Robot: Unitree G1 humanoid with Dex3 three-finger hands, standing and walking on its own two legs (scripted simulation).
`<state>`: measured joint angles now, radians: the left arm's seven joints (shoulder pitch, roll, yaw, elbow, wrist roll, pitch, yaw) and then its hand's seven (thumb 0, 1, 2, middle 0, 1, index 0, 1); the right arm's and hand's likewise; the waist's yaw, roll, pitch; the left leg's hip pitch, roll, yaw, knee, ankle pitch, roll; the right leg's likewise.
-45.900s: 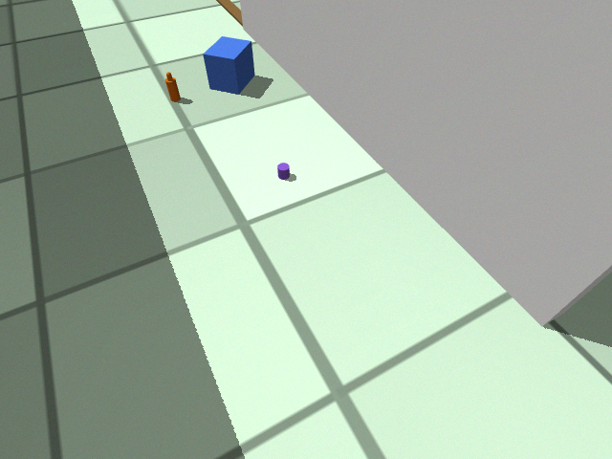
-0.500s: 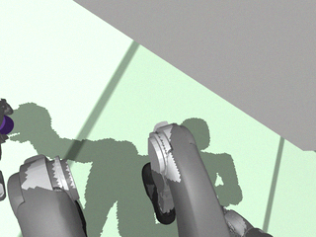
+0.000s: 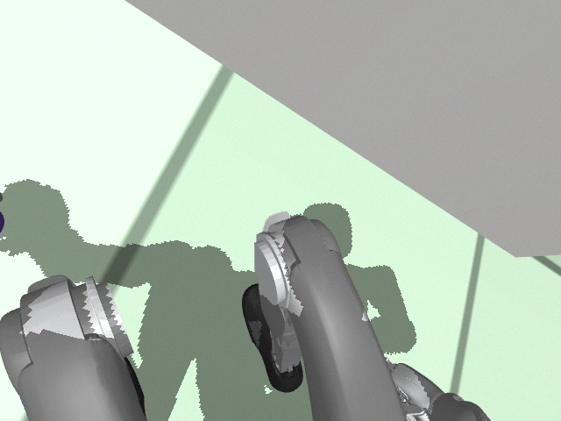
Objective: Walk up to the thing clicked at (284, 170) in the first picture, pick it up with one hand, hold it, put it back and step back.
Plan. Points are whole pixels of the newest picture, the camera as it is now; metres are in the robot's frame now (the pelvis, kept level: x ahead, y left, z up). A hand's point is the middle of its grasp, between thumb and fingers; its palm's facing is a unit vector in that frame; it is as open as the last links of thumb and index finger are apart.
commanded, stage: open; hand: left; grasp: from above
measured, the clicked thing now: out of the picture +0.42 +0.30 -0.26
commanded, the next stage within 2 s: withdraw in 1.06 s
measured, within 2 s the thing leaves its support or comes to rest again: neither
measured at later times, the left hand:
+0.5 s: hand out of the picture +0.40 +0.30 -0.24, palm faces -0.42 -0.16 -0.89, open 11.5 cm
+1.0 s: hand out of the picture +0.40 +0.30 -0.24, palm faces -0.43 -0.16 -0.89, open 13.6 cm
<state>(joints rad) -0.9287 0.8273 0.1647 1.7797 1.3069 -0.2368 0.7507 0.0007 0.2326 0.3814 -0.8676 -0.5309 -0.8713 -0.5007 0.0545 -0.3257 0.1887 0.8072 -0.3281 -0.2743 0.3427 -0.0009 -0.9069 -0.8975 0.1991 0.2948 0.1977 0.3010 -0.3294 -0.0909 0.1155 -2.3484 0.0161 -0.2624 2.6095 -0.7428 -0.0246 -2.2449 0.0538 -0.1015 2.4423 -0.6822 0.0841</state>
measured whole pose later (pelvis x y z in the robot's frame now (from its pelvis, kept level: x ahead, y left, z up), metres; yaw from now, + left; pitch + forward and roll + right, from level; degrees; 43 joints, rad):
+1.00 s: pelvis +0.00 +0.00 +0.00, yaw -1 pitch +25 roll -14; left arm -0.94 0.86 0.14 1.78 1.28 -0.23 0.74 0.00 -0.43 0.94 -0.12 -1.03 -0.13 -1.01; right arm 0.05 -0.35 0.22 0.79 -0.32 -0.32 0.37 0.00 -0.89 -0.89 0.20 0.30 0.20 0.30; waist -0.34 -0.11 0.15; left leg -2.33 0.01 -0.28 2.60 -0.73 -0.02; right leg -2.22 0.06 -0.12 2.42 -0.67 0.08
